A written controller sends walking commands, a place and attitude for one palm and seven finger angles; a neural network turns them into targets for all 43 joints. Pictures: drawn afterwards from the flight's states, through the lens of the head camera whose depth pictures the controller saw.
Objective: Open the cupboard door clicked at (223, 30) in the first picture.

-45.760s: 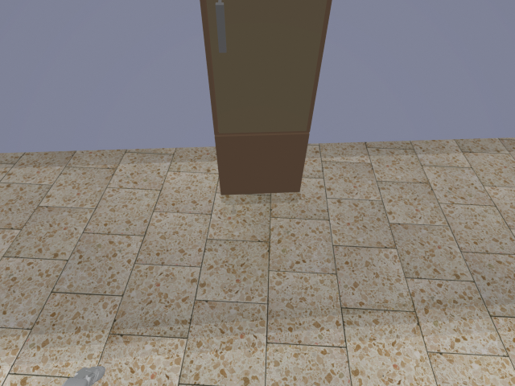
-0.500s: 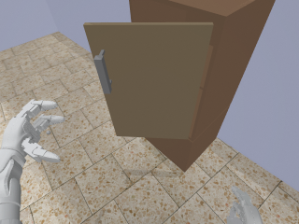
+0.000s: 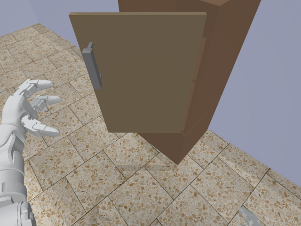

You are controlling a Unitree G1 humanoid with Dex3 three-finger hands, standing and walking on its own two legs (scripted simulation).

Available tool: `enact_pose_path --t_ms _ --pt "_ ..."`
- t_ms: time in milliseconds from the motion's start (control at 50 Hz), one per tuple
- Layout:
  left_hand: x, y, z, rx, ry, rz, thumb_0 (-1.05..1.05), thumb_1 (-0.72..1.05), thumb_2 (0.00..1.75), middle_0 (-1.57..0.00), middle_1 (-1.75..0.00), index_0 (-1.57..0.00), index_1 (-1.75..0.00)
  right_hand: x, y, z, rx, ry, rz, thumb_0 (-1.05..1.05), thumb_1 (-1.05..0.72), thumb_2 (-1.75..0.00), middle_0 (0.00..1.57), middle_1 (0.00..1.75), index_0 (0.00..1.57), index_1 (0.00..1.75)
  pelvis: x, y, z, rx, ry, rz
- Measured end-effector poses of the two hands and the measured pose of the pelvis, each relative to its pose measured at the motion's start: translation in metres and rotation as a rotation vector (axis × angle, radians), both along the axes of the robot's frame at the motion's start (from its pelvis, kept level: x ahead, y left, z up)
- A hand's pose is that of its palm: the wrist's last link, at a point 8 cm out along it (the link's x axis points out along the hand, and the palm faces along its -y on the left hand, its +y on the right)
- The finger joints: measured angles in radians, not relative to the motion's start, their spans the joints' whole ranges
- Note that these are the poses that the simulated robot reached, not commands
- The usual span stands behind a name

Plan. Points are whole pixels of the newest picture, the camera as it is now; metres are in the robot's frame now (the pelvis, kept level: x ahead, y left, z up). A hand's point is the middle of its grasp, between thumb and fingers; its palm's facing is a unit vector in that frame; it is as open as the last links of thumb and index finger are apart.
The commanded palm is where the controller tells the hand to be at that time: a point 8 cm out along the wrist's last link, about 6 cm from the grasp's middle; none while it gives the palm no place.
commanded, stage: move the hooked fingers beside the handle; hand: left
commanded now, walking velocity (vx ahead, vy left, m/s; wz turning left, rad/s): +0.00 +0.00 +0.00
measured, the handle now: (94, 66) +0.57 +0.20 +0.11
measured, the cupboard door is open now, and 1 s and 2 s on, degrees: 42 42 42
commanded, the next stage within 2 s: slide the fingers in behind the handle in 1.88 s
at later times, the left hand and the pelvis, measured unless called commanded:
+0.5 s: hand (58, 89) +0.45 +0.27 +0.12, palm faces +0.02 -1.00 +0.00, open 14.0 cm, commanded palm +0.43 +0.33 +0.12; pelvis +0.00 +0.02 -0.01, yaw +0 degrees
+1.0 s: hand (65, 74) +0.51 +0.27 +0.13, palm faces +0.00 -1.00 +0.03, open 14.0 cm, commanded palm +0.50 +0.32 +0.11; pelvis +0.01 +0.03 -0.01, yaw -1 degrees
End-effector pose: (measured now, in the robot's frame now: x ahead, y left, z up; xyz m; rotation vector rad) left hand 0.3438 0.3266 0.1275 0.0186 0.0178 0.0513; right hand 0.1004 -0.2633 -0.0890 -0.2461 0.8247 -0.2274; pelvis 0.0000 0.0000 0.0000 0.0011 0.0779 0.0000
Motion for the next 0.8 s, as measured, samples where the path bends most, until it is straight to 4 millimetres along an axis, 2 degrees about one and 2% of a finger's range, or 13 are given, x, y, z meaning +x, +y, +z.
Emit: enact_pose_path --t_ms 140,280,480,800 --pt "0.017 0.006 -0.004 -0.013 -0.003 -0.007 -0.01 -0.5 0.3 -0.3 -1.2 -0.3 -1.2 -0.021 0.002 -0.005 -0.019 0.086 -0.014 0.01 -0.91 -0.9 0.2 0.3 0.2 0.3 -0.002 0.006 -0.002 -0.008 0.02 0.005" --pt "0.044 0.003 -0.002 -0.013 -0.013 -0.041 -0.01 -0.5 0.3 -0.3 -1.2 -0.3 -1.2 -0.034 0.009 -0.007 -0.027 0.141 -0.028 0.01 -0.91 -0.9 0.2 0.3 0.2 0.3 -0.002 0.015 -0.003 -0.015 0.047 0.006" --pt "0.081 0.001 -0.008 -0.021 0.006 -0.037 -0.01 -0.5 0.3 -0.3 -1.2 -0.3 -1.2 -0.052 0.019 -0.012 -0.02 0.228 -0.055 0.01 -0.91 -0.9 0.2 0.3 0.2 0.3 0.002 0.024 -0.006 -0.02 0.093 -0.003" --pt "0.121 0.008 -0.007 -0.036 0.004 -0.039 -0.01 -0.5 0.3 -0.3 -1.2 -0.3 -1.2 -0.085 0.019 -0.015 -0.028 0.398 -0.121 0.01 -0.91 -0.9 0.2 0.3 0.2 0.3 0.011 0.028 -0.01 -0.032 0.151 -0.01"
